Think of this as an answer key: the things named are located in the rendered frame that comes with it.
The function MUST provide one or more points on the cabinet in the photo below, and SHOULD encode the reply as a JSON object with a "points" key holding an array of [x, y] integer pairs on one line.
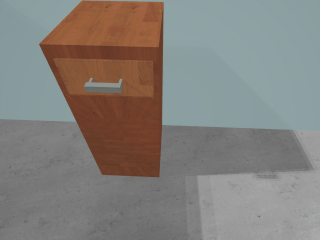
{"points": [[123, 133]]}

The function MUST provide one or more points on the drawer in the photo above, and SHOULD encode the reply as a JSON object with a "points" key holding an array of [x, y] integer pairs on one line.
{"points": [[137, 75]]}

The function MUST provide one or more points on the handle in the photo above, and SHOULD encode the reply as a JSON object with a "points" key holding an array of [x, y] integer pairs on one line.
{"points": [[101, 87]]}

